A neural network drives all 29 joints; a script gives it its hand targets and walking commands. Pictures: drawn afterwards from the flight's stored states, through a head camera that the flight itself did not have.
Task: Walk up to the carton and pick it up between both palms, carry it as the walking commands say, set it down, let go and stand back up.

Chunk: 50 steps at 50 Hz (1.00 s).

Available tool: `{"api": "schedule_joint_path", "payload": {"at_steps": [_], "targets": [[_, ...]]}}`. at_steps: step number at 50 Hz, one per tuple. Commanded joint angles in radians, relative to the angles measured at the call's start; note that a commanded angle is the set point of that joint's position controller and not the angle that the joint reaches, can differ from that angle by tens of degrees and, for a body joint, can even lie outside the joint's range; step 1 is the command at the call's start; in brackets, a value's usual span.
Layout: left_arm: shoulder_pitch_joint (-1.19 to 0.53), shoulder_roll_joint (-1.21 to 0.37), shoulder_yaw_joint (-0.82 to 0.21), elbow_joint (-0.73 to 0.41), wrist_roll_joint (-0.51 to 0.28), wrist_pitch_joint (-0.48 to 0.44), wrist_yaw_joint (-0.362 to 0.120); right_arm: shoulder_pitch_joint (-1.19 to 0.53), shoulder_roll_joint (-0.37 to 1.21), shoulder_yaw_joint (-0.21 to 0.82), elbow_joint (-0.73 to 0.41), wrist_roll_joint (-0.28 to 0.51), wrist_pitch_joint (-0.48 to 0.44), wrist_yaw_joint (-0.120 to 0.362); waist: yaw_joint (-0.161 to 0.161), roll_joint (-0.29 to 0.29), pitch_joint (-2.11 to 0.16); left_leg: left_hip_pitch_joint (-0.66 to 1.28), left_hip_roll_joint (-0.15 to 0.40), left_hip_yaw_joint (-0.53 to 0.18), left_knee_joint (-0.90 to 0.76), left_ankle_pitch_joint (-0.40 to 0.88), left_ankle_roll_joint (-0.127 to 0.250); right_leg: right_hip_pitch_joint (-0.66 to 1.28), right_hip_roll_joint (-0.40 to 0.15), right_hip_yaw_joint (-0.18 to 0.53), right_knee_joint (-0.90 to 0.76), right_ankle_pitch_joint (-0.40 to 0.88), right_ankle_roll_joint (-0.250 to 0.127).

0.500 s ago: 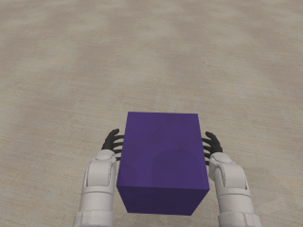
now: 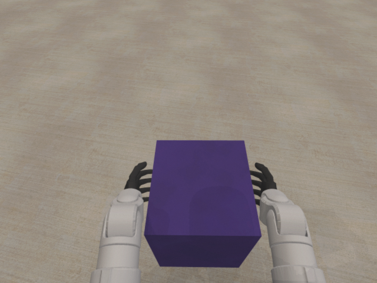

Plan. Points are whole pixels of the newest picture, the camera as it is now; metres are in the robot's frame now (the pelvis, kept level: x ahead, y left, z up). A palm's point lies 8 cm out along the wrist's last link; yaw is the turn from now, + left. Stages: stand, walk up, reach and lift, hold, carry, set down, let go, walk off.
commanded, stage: carry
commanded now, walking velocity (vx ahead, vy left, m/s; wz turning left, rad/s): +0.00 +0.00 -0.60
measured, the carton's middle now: (199, 206) +0.30 +0.00 -0.03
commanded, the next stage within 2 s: none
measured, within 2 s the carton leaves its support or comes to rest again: neither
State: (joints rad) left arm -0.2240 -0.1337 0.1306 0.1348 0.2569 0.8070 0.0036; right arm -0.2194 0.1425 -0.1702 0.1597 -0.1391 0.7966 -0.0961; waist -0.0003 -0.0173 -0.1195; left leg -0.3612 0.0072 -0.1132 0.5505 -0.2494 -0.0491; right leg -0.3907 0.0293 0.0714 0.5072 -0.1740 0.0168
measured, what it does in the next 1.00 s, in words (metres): steps to the right, turning right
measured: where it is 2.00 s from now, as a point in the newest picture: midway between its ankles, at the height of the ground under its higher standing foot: outside the picture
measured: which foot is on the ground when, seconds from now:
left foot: down 0.00-0.70, up 0.72-1.00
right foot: down 0.00-1.00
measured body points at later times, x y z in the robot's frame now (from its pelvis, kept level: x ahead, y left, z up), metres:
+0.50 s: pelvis -0.01 -0.04 -0.01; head -0.08 -0.05 +0.43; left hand +0.26 +0.08 +0.07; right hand +0.23 -0.21 +0.07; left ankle +0.01 +0.10 -0.73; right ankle +0.04 -0.13 -0.72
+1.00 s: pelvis -0.03 -0.12 -0.01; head -0.03 -0.17 +0.43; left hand +0.32 -0.14 +0.08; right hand +0.20 -0.40 +0.06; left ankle -0.01 +0.08 -0.66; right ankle -0.02 -0.14 -0.73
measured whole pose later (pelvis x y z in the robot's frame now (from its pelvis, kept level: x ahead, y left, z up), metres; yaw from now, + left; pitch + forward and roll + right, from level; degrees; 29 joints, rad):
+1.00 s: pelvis -0.03 -0.12 -0.01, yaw -25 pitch +6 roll +5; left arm -0.35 -0.11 0.20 -0.14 0.00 1.11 0.15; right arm -0.38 0.11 -0.13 -0.15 -0.09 1.15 -0.18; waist 0.00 0.02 -0.07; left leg -0.50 0.05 0.03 1.10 -0.50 -0.11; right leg -0.49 0.08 0.01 0.71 -0.32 -0.15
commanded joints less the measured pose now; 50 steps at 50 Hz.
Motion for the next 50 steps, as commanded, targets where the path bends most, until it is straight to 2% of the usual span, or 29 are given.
{"api": "schedule_joint_path", "payload": {"at_steps": [1, 3, 5, 8, 10, 11, 13, 14, 16, 19, 20, 21, 22, 23, 24, 25, 27, 28, 30, 31, 32, 33, 34, 35, 36, 38, 41, 45, 50], "targets": [[-0.563, -0.961, -0.668, -0.215, -0.384, -0.043, -0.193, -0.552, 0.875, 0.628, -0.287, 0.245, -0.033, 0.302, -0.002, 0.157, -0.526, 0.325, 0.165, 0.014, 0.075, 0.650, 0.018, 0.135, -0.140, -0.008, 0.194, 0.361, -0.011], [-0.543, -0.954, -0.681, -0.275, -0.403, -0.004, -0.169, -0.547, 0.870, 0.662, -0.357, 0.261, 0.009, 0.272, -0.002, 0.179, -0.465, 0.304, 0.191, -0.011, 0.034, 0.402, 0.041, 0.006, -0.108, -0.025, 0.198, 0.137, 0.001], [-0.515, -0.932, -0.676, -0.293, -0.406, 0.051, -0.143, -0.524, 0.847, 0.672, -0.373, 0.255, 0.064, 0.231, 0.004, 0.204, -0.363, 0.198, 0.214, -0.037, -0.045, 0.029, 0.065, -0.071, -0.057, -0.067, 0.211, -0.077, 0.010], [-0.589, -0.853, -0.664, -0.315, -0.424, 0.142, -0.095, -0.582, 0.786, 0.664, -0.360, 0.258, 0.153, 0.164, 0.012, 0.213, -0.234, -0.016, 0.219, -0.003, -0.108, -0.345, 0.060, -0.062, -0.045, -0.084, 0.217, -0.161, 0.003], [-0.695, -0.768, -0.627, -0.290, -0.431, 0.200, -0.049, -0.676, 0.713, 0.630, -0.319, 0.252, 0.210, 0.114, 0.015, 0.169, -0.172, -0.090, 0.187, 0.059, -0.044, -0.354, 0.019, -0.061, -0.061, -0.033, 0.143, -0.159, -0.002], [-0.675, -0.725, -0.599, -0.280, -0.425, 0.231, -0.024, -0.669, 0.685, 0.617, -0.315, 0.248, 0.240, 0.090, 0.014, 0.089, -0.140, -0.100, 0.137, 0.116, 0.039, -0.338, -0.008, -0.093, -0.114, 0.072, 0.046, -0.181, -0.013], [-0.463, -0.680, -0.544, -0.283, -0.405, 0.298, 0.015, -0.527, 0.664, 0.603, -0.337, 0.241, 0.307, 0.055, 0.011, -0.151, -0.095, -0.090, -0.040, 0.249, 0.322, -0.311, -0.057, -0.149, -0.271, 0.437, -0.226, -0.305, -0.072], [-0.353, -0.689, -0.530, -0.305, -0.401, 0.324, 0.028, -0.455, 0.666, 0.600, -0.381, 0.250, 0.335, 0.045, 0.014, -0.171, -0.071, -0.048, -0.050, 0.209, 0.325, -0.334, -0.050, -0.212, -0.282, 0.494, -0.293, -0.421, -0.095], [-0.327, -0.653, -0.481, -0.371, -0.401, 0.361, 0.057, -0.429, 0.652, 0.587, -0.450, 0.261, 0.369, 0.011, 0.004, -0.158, -0.059, 0.018, -0.047, 0.196, 0.228, -0.314, -0.033, -0.245, -0.212, 0.404, -0.300, -0.454, -0.069], [-0.473, -0.578, -0.421, -0.452, -0.400, 0.370, 0.114, -0.581, 0.607, 0.572, -0.520, 0.282, 0.388, -0.045, -0.005, -0.228, -0.122, 0.163, -0.053, 0.238, 0.016, -0.210, -0.021, -0.196, -0.080, 0.250, -0.227, -0.228, -0.015], [-0.450, -0.572, -0.424, -0.487, -0.400, 0.372, 0.130, -0.554, 0.602, 0.574, -0.554, 0.289, 0.393, -0.055, -0.010, -0.205, -0.154, 0.260, -0.033, 0.232, -0.061, -0.195, -0.013, -0.226, -0.048, 0.206, -0.186, -0.206, 0.002], [-0.374, -0.575, -0.433, -0.525, -0.398, 0.379, 0.142, -0.455, 0.597, 0.570, -0.590, 0.293, 0.399, -0.061, -0.020, -0.125, -0.196, 0.391, 0.037, 0.174, -0.116, -0.190, 0.002, -0.314, -0.019, 0.152, -0.105, -0.214, 0.018], [-0.290, -0.585, -0.448, -0.566, -0.400, 0.389, 0.150, -0.333, 0.588, 0.558, -0.620, 0.292, 0.403, -0.065, -0.027, 0.050, -0.216, 0.457, 0.187, 0.022, -0.231, -0.321, 0.034, -0.419, 0.051, 0.032, 0.057, -0.227, 0.042], [-0.251, -0.620, -0.478, -0.613, -0.419, 0.393, 0.149, -0.259, 0.603, 0.549, -0.650, 0.301, 0.402, -0.064, -0.016, 0.307, -0.252, 0.369, 0.438, -0.196, -0.270, -0.429, 0.103, -0.457, 0.075, -0.093, 0.407, -0.319, 0.009], [-0.601, -0.647, -0.540, -0.641, -0.472, 0.362, 0.147, -0.566, 0.622, 0.539, -0.619, 0.317, 0.371, -0.068, -0.013, 0.361, -0.215, 0.220, 0.548, -0.191, -0.304, -0.487, 0.159, -0.450, -0.013, -0.130, 0.610, -0.328, 0.010], [-0.869, -0.634, -0.550, -0.612, -0.493, 0.352, 0.156, -0.728, 0.604, 0.521, -0.572, 0.306, 0.360, -0.082, -0.007, 0.303, -0.173, 0.092, 0.522, -0.120, -0.324, -0.479, 0.158, -0.362, -0.040, -0.124, 0.732, -0.284, 0.017], [-0.755, -0.660, -0.592, -0.601, -0.514, 0.367, 0.152, -0.549, 0.624, 0.528, -0.543, 0.283, 0.364, -0.090, -0.004, 0.202, -0.138, 0.014, 0.412, 0.069, -0.252, -0.215, 0.086, -0.216, -0.062, -0.149, 0.662, -0.216, 0.028], [-0.670, -0.688, -0.608, -0.587, -0.514, 0.375, 0.139, -0.475, 0.656, 0.559, -0.536, 0.292, 0.368, -0.079, -0.008, 0.203, -0.131, 0.023, 0.380, 0.133, -0.192, -0.075, 0.068, -0.195, -0.062, -0.151, 0.577, -0.232, 0.026], [-0.727, -0.648, -0.566, -0.505, -0.484, 0.373, 0.144, -0.585, 0.616, 0.561, -0.486, 0.291, 0.366, -0.081, -0.010, 0.242, -0.164, 0.140, 0.357, 0.202, -0.056, 0.229, 0.057, -0.170, -0.037, -0.178, 0.381, -0.275, 0.014], [-0.816, -0.614, -0.550, -0.455, -0.471, 0.370, 0.151, -0.665, 0.585, 0.544, -0.432, 0.275, 0.359, -0.091, -0.009, 0.280, -0.205, 0.197, 0.359, 0.200, 0.012, 0.345, 0.053, -0.124, -0.021, -0.195, 0.246, -0.258, 0.004], [-0.730, -0.597, -0.537, -0.418, -0.455, 0.376, 0.151, -0.590, 0.573, 0.535, -0.396, 0.260, 0.362, -0.096, 0.000, 0.284, -0.248, 0.215, 0.344, 0.221, 0.096, 0.376, 0.030, -0.038, -0.022, -0.186, 0.089, -0.193, -0.007], [-0.666, -0.584, -0.516, -0.396, -0.444, 0.378, 0.148, -0.541, 0.564, 0.533, -0.372, 0.257, 0.363, -0.098, 0.005, 0.178, -0.307, 0.150, 0.310, 0.257, 0.239, 0.363, -0.006, 0.120, -0.065, -0.097, -0.042, -0.121, -0.015], [-0.623, -0.578, -0.499, -0.356, -0.441, 0.372, 0.143, -0.559, 0.558, 0.543, -0.370, 0.257, 0.358, -0.102, 0.006, -0.012, -0.332, -0.078, 0.251, 0.274, 0.372, 0.047, -0.046, 0.317, -0.200, 0.087, -0.030, 0.291, -0.049], [-0.620, -0.566, -0.479, -0.313, -0.435, 0.362, 0.143, -0.588, 0.575, 0.559, -0.377, 0.257, 0.356, -0.100, -0.011, -0.331, -0.340, -0.397, 0.122, 0.287, 0.565, -0.414, -0.101, 0.535, -0.427, 0.401, 0.064, 0.942, -0.126], [-0.519, -0.594, -0.475, -0.295, -0.428, 0.357, 0.135, -0.577, 0.594, 0.575, -0.402, 0.277, 0.357, -0.090, 0.006, -0.321, -0.321, -0.459, 0.118, 0.192, 0.620, -0.433, -0.087, 0.521, -0.415, 0.389, 0.078, 1.061, -0.162], [-0.579, -0.649, -0.441, -0.266, -0.395, 0.328, 0.126, -0.765, 0.678, 0.641, -0.423, 0.345, 0.337, -0.061, 0.014, -0.102, -0.266, -0.435, 0.109, 0.156, 0.679, -0.333, -0.095, 0.418, -0.300, 0.280, 0.060, 0.935, -0.132], [-0.785, -0.687, -0.431, -0.340, -0.418, 0.286, 0.119, -0.886, 0.766, 0.664, -0.395, 0.381, 0.323, -0.045, 0.011, -0.165, -0.314, -0.413, 0.080, 0.152, 0.686, -0.261, -0.085, 0.412, -0.245, 0.247, 0.036, 0.771, -0.117], [-0.738, -0.733, -0.463, -0.444, -0.464, 0.265, 0.091, -0.798, 0.838, 0.678, -0.446, 0.386, 0.308, -0.046, 0.017, -0.169, -0.352, -0.393, 0.054, 0.127, 0.669, -0.222, -0.086, 0.433, -0.234, 0.326, -0.022, 0.637, -0.083], [-0.757, -0.731, -0.507, -0.465, -0.494, 0.265, 0.075, -0.772, 0.825, 0.660, -0.447, 0.362, 0.297, -0.053, 0.021, -0.142, -0.383, -0.372, 0.022, 0.107, 0.561, -0.226, -0.075, 0.503, -0.224, 0.392, -0.042, 0.680, -0.074]]}}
